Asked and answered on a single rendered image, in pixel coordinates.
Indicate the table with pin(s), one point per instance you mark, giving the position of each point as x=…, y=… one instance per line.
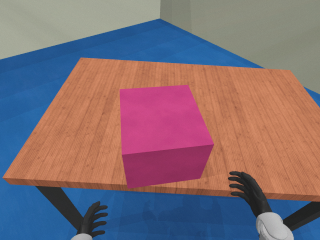
x=262, y=122

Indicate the left robot hand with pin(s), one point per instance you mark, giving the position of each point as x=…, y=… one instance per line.
x=86, y=226

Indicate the right robot hand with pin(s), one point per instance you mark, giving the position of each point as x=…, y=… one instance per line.
x=253, y=194

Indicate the right robot forearm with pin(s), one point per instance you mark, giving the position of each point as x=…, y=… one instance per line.
x=270, y=227

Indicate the carton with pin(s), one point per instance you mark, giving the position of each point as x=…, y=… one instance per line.
x=164, y=138

